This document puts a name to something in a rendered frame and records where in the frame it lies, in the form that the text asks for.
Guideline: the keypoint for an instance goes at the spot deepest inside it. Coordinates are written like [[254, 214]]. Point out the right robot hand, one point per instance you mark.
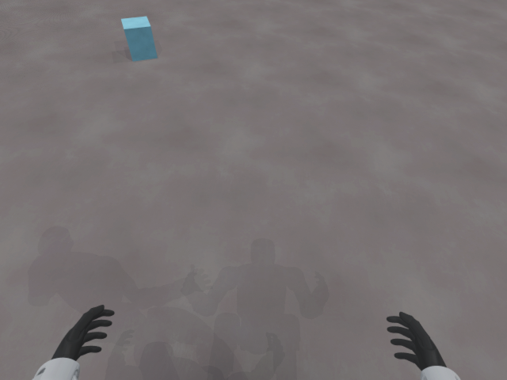
[[427, 354]]

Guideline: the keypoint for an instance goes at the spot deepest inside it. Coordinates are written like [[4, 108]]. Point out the carton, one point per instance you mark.
[[140, 38]]

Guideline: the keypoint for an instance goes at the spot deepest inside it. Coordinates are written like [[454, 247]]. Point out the left robot hand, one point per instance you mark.
[[71, 345]]

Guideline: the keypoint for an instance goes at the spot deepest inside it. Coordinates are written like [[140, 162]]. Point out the left robot forearm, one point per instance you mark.
[[58, 369]]

